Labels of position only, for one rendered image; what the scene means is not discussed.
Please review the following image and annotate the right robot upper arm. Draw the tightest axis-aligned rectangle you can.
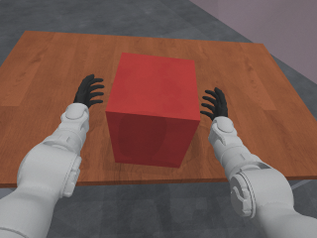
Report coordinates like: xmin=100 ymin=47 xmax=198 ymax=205
xmin=230 ymin=168 xmax=317 ymax=238

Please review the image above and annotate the carton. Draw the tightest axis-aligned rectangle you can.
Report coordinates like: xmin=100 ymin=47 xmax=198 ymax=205
xmin=105 ymin=52 xmax=201 ymax=169

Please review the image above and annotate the robot right hand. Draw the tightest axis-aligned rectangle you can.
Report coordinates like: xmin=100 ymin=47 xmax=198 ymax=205
xmin=200 ymin=87 xmax=229 ymax=121

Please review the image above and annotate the robot left hand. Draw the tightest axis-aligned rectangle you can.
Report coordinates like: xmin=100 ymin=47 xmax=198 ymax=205
xmin=73 ymin=74 xmax=105 ymax=109

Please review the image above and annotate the left robot upper arm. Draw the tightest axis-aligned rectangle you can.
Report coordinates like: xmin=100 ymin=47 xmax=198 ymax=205
xmin=0 ymin=143 xmax=82 ymax=238

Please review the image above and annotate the table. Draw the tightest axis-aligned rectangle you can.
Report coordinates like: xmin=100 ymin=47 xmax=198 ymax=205
xmin=0 ymin=31 xmax=317 ymax=199

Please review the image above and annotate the robot left forearm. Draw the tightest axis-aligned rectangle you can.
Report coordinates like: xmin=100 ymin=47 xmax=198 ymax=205
xmin=17 ymin=102 xmax=89 ymax=186

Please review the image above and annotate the robot right forearm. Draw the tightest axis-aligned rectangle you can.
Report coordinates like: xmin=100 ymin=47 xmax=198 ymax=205
xmin=208 ymin=116 xmax=294 ymax=206

